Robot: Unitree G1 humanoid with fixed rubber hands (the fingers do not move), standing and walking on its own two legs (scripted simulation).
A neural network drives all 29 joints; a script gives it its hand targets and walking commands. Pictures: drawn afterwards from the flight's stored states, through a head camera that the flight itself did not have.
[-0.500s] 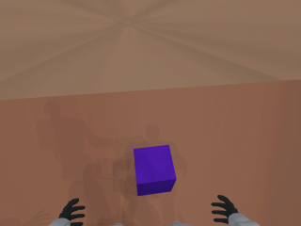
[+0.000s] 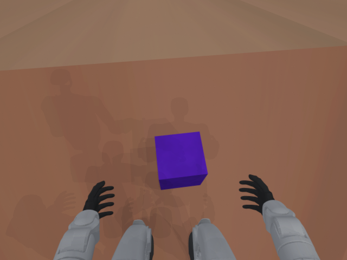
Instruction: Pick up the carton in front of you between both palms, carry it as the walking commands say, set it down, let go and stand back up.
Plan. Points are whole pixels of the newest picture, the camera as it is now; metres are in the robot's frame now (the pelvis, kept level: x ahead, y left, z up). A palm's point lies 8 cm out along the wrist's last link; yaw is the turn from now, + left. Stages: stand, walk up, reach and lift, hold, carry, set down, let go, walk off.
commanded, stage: reach and lift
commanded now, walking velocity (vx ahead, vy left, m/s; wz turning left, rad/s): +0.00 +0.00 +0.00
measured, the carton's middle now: (179, 162) +0.49 -0.04 -0.58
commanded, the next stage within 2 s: none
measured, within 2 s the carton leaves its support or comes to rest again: neither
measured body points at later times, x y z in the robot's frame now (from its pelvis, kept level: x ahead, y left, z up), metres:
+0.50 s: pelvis -0.05 -0.02 -0.05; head +0.22 -0.03 +0.31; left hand +0.42 +0.17 -0.14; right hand +0.46 -0.22 -0.14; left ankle +0.04 +0.12 -0.67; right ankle +0.04 -0.12 -0.67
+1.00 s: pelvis -0.02 -0.01 -0.09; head +0.32 -0.03 +0.20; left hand +0.49 +0.16 -0.24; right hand +0.52 -0.22 -0.24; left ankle +0.04 +0.13 -0.67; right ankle +0.04 -0.12 -0.67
